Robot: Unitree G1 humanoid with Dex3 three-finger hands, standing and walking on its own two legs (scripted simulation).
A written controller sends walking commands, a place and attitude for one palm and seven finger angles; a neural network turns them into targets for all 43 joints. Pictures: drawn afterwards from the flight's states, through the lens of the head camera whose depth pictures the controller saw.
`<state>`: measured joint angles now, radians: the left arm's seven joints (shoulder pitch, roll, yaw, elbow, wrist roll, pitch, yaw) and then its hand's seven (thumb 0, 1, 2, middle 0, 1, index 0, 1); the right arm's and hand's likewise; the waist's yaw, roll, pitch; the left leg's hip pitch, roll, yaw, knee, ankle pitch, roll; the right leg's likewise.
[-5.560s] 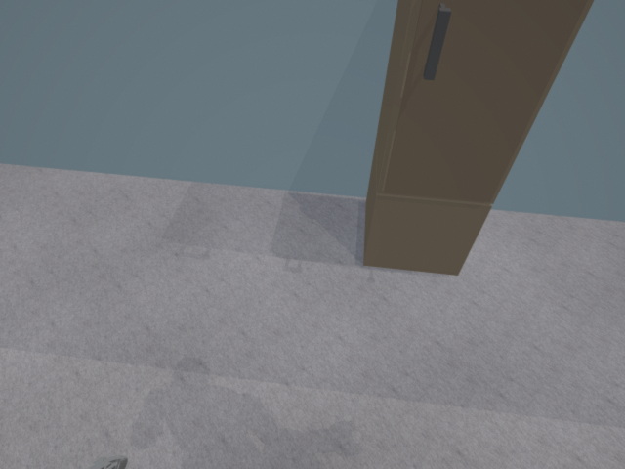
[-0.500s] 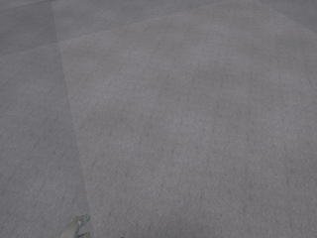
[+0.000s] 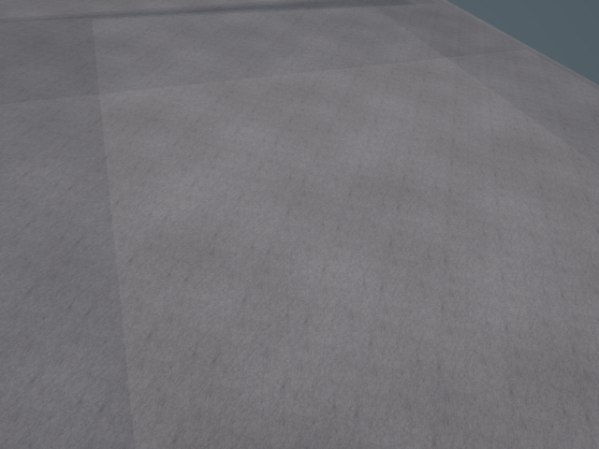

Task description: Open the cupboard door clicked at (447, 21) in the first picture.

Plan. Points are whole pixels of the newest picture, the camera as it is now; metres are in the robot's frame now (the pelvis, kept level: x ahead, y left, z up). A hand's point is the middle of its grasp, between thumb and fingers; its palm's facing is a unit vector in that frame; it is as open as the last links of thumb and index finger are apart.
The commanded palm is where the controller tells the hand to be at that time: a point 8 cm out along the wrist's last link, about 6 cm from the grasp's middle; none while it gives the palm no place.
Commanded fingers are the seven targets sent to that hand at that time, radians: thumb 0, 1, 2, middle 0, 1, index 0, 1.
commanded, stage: turn to face it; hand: left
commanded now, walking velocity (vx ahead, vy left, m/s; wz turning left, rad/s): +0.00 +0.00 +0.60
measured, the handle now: out of the picture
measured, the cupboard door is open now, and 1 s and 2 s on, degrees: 0 0 0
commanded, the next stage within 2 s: none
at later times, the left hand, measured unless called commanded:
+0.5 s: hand out of the picture +0.01 +0.17 -0.13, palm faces +0.29 -0.91 -0.30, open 7.4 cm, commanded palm none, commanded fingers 0.00 0.90 0.90 -0.20 -0.30 -0.20 -0.30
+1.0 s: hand out of the picture -0.15 +0.20 -0.18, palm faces +0.59 -0.77 -0.26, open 7.4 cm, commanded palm none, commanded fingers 0.00 0.90 0.90 -0.20 -0.30 -0.20 -0.30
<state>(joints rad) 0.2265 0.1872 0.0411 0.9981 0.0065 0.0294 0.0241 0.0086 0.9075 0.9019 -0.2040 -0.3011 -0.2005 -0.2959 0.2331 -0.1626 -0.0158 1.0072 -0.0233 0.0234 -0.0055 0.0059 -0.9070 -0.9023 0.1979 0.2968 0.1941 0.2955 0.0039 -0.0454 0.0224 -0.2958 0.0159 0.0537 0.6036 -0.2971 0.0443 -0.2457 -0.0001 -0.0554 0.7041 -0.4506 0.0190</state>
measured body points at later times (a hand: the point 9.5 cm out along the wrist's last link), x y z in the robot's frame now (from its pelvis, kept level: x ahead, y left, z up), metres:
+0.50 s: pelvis -0.04 -0.05 +0.01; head -0.01 -0.07 +0.46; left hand -0.01 +0.22 -0.11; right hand +0.07 -0.30 -0.15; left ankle -0.01 +0.08 -0.68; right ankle -0.04 -0.16 -0.73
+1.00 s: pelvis -0.05 -0.01 +0.00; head -0.02 +0.04 +0.44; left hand -0.18 +0.24 -0.16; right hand +0.20 -0.15 -0.12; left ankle -0.10 +0.07 -0.73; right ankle -0.01 -0.16 -0.65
